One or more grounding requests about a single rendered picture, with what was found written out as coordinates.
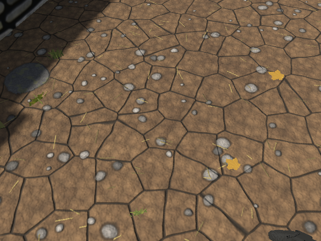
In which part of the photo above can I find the right robot hand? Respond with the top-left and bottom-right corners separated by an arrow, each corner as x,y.
268,230 -> 316,241

